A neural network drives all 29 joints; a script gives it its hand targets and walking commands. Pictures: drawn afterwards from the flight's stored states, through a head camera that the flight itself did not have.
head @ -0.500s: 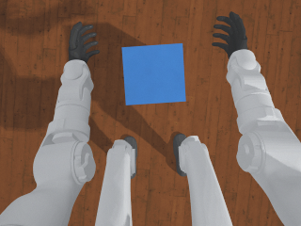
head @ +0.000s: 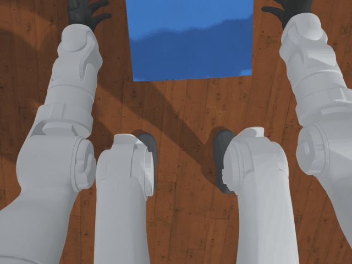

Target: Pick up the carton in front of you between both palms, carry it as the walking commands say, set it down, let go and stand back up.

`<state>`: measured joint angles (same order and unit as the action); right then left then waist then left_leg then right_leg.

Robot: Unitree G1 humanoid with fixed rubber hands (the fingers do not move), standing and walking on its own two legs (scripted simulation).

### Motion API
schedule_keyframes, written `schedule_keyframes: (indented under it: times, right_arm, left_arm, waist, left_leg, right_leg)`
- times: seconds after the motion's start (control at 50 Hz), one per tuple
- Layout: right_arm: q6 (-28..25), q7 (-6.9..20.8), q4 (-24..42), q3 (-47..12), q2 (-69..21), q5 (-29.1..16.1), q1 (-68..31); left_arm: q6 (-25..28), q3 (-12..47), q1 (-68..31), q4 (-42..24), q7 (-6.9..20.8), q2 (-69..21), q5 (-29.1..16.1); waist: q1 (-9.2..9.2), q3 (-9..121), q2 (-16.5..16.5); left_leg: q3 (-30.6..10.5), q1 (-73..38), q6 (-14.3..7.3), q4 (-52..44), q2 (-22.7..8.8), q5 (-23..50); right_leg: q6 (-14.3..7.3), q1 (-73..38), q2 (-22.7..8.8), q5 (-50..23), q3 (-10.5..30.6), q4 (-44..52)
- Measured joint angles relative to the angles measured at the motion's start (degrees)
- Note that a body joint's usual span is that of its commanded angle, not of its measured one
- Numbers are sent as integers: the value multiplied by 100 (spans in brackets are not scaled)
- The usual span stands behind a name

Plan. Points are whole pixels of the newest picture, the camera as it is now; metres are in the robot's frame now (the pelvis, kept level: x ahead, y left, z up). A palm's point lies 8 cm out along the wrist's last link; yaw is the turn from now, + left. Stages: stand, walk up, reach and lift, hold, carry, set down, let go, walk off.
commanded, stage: reach and lift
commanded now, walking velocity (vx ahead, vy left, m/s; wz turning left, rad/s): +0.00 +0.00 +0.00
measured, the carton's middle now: (186, 33) +0.51 -0.02 -0.28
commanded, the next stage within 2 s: none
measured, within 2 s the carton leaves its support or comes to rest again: leaves its support in 0.92 s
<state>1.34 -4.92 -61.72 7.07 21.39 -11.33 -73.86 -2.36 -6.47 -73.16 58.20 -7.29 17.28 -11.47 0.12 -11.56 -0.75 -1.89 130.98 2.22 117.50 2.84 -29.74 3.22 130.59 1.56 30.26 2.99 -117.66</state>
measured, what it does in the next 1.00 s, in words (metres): stands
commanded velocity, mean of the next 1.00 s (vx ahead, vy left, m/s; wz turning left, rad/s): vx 0.00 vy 0.00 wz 0.00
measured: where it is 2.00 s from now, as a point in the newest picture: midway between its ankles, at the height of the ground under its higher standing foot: (185, 173)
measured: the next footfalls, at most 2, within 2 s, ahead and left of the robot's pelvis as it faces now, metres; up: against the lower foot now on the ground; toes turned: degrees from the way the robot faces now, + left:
none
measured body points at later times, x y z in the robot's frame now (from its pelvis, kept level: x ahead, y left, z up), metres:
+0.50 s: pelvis +0.00 -0.01 -0.03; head +0.36 -0.02 +0.23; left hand +0.53 +0.15 -0.22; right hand +0.53 -0.20 -0.22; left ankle +0.12 +0.12 -0.37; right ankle +0.11 -0.13 -0.37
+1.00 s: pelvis +0.00 +0.00 -0.03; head +0.35 -0.01 +0.24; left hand +0.54 +0.13 -0.20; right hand +0.53 -0.17 -0.21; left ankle +0.12 +0.12 -0.37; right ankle +0.12 -0.13 -0.37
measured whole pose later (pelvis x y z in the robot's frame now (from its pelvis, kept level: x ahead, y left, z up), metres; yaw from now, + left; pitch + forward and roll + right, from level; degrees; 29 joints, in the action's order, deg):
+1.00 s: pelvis +0.00 +0.00 -0.03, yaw +0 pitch +39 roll +0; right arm 6.2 -9.2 -61.5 6.9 15.0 -8.9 -75.7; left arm -6.1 -8.0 -76.7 61.2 -10.4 12.0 -10.0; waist -0.6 -13.8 -1.5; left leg -2.9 131.8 3.5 125.5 4.4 -32.2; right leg 3.8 131.5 3.1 32.5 3.2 -125.5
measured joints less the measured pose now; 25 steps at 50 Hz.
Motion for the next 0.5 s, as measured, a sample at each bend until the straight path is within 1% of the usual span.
schedule_keyframes:
  times: [0.08, 0.14, 0.24, 0.3, 0.36, 0.44, 0.5]
  right_arm:
    - [-93, -48, -267, -198, 53, -204, -283]
    - [-179, -78, -261, -349, 66, -339, -356]
    - [-211, -92, -236, -359, 56, -343, -327]
    - [-211, -101, -212, -387, 1, -295, -285]
    - [-189, -154, -204, -379, -66, -253, -291]
    - [-199, -136, -326, -490, -109, -328, -298]
    - [-211, -145, -358, -494, -177, -228, -310]
  left_arm:
    - [74, 202, -272, 249, -50, 91, -191]
    - [158, 330, -366, 344, -59, 178, -323]
    - [206, 557, -374, 395, -54, 267, -587]
    - [229, 561, -419, 487, -15, 211, -563]
    - [241, 424, -434, 520, -32, 136, -450]
    - [270, 364, -411, 684, -27, 65, -349]
    - [304, 255, -398, 773, 25, -17, -281]
  waist:
    - [-15, -417, -8]
    - [-11, -669, -2]
    - [-50, -791, -101]
    - [-74, -707, -72]
    - [-77, -657, -51]
    - [-76, -534, -35]
    - [-59, -445, -13]
  left_leg:
    - [-1, 74, 14, 300, 7, -18]
    - [8, 68, 14, 496, -45, -72]
    - [6, 25, 36, 707, -16, -165]
    - [-7, 46, 65, 739, -20, -184]
    - [-37, 19, 89, 730, -46, -199]
    - [-34, 8, 94, 664, -81, -191]
    - [-42, 38, 96, 602, -104, -176]
  right_leg:
    - [1, 72, -1, 24, -5, -304]
    - [-5, 89, 30, 46, -9, -488]
    - [-52, 41, -46, 170, -34, -729]
    - [-86, 85, -46, 184, -50, -777]
    - [-107, 77, -20, 162, -80, -752]
    - [-120, 99, 15, 120, -77, -685]
    - [-131, 147, 35, 81, -88, -617]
